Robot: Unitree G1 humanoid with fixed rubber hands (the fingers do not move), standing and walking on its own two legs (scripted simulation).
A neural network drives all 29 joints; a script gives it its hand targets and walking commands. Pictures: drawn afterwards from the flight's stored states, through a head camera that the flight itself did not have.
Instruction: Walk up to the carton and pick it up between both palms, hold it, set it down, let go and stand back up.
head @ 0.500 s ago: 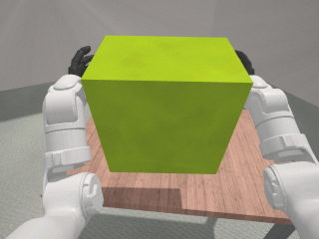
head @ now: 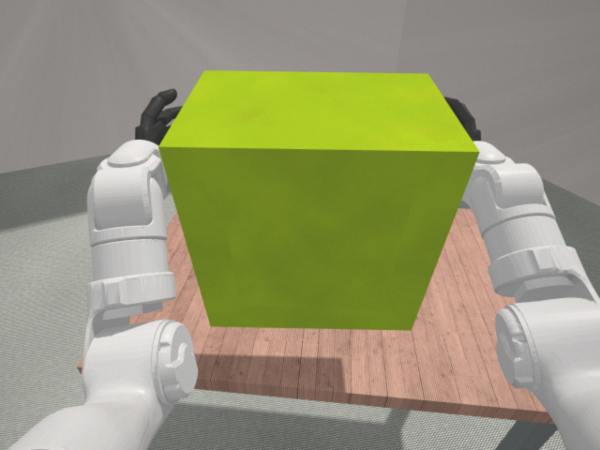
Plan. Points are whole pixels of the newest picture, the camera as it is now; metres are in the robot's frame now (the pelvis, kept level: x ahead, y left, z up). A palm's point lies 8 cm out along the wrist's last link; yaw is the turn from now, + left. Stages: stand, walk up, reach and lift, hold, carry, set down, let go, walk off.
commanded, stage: hold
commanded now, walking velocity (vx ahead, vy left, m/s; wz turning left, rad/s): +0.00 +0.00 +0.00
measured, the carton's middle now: (313, 207) +0.36 +0.00 +0.20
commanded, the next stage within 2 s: none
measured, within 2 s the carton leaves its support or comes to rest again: neither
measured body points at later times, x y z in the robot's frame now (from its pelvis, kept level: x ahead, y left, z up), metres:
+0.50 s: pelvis +0.00 +0.00 +0.00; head -0.09 +0.01 +0.44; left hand +0.37 +0.19 +0.29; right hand +0.39 -0.19 +0.27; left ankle +0.01 +0.14 -0.75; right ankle +0.01 -0.12 -0.75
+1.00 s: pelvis +0.00 +0.00 +0.00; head -0.09 +0.02 +0.44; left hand +0.37 +0.19 +0.29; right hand +0.39 -0.19 +0.28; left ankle +0.01 +0.14 -0.75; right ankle +0.01 -0.12 -0.75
